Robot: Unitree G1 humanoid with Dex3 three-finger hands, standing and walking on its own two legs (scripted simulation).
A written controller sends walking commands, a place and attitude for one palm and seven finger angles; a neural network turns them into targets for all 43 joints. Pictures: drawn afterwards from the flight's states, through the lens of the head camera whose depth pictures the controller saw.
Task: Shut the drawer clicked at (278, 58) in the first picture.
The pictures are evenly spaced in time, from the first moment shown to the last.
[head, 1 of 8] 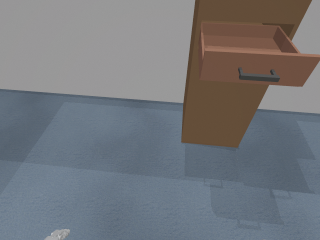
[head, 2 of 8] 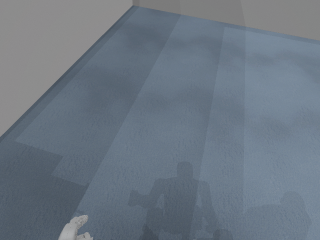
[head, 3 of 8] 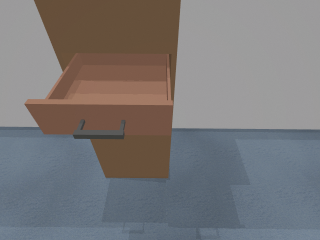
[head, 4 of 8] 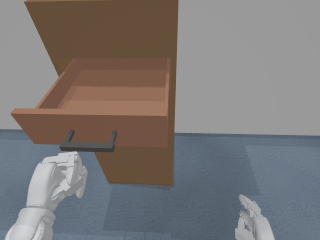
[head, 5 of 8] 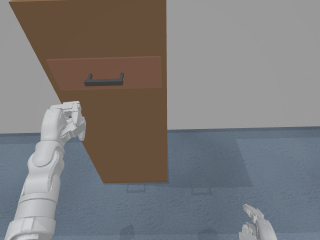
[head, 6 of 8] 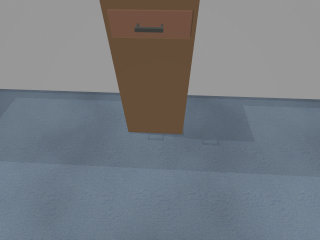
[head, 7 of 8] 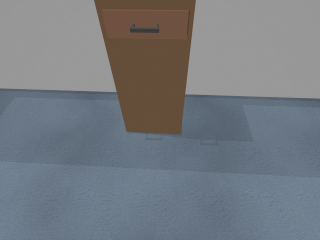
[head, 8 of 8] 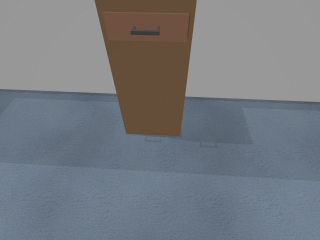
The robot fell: no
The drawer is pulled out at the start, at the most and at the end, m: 0.28 0.28 0.00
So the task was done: yes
